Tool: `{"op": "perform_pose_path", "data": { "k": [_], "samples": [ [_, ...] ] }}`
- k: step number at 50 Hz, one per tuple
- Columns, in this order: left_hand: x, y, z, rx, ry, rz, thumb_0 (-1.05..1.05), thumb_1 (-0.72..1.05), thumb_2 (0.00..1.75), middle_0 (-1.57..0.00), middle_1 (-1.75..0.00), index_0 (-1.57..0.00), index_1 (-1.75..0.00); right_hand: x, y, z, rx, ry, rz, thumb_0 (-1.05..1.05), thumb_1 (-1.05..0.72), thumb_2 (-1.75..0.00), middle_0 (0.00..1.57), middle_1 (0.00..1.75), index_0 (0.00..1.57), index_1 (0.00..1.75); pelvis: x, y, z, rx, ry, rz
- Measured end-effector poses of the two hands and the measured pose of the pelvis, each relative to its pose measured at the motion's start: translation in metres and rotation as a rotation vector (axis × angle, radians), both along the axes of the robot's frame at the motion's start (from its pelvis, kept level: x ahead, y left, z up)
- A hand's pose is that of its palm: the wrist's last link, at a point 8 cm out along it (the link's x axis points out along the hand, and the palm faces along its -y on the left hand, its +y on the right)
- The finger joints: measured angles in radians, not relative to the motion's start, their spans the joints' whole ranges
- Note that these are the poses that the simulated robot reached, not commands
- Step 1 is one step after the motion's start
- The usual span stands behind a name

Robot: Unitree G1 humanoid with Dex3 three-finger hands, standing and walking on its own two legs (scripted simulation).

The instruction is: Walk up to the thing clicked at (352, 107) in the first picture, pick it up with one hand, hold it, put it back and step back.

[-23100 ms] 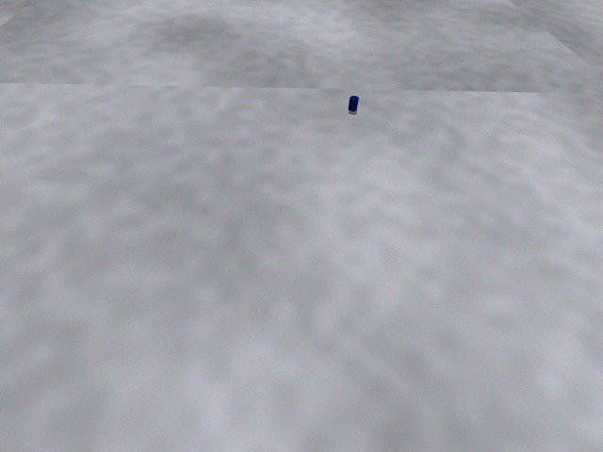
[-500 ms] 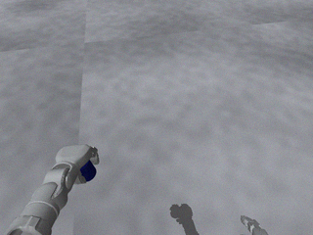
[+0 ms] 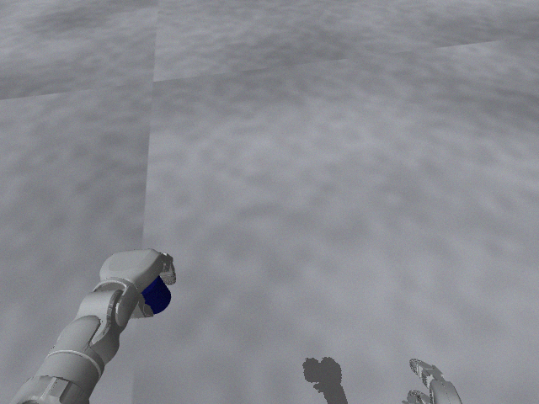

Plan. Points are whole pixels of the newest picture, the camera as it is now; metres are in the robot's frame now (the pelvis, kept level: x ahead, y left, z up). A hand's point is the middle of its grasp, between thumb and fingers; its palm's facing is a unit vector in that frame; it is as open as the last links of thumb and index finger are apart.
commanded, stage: hold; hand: left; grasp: from above
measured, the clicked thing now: (148, 290) +0.32 +0.22 -0.05
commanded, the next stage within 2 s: crouch in 0.76 s
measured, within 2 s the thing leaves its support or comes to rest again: neither
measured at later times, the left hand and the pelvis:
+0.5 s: hand (141, 294) +0.30 +0.22 -0.03, palm faces -0.44 -0.07 -0.90, open 7.8 cm; pelvis +0.00 +0.00 +0.00, yaw +0 degrees
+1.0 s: hand (141, 293) +0.30 +0.23 -0.03, palm faces -0.44 -0.06 -0.89, open 7.8 cm; pelvis +0.01 +0.00 +0.01, yaw +0 degrees
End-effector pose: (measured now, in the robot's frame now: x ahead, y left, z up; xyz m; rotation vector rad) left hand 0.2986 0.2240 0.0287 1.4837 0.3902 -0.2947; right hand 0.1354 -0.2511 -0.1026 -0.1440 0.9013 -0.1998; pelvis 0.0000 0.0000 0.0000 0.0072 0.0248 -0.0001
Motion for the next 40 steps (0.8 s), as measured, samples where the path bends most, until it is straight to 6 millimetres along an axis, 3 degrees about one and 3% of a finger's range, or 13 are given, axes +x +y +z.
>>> {"op": "perform_pose_path", "data": {
  "k": [19,40],
  "samples": [
    [-0.002,-0.002,0.002,-0.005,0.024,-0.014,0.01,0.27,0.42,-0.79,-0.61,-0.81,-0.59,0.011,0.005,0.007,0.002,-0.018,0.005,0.01,-0.91,-0.90,0.20,0.30,0.20,0.30,0.003,0.001,0.004,0.001,-0.014,-0.003],
    [0.010,0.002,0.003,-0.002,0.022,-0.008,0.01,0.26,0.42,-0.79,-0.60,-0.82,-0.59,0.010,0.004,0.006,0.001,0.024,-0.013,0.01,-0.91,-0.90,0.20,0.30,0.20,0.30,0.013,0.003,0.006,-0.001,-0.010,-0.003]
  ]
}}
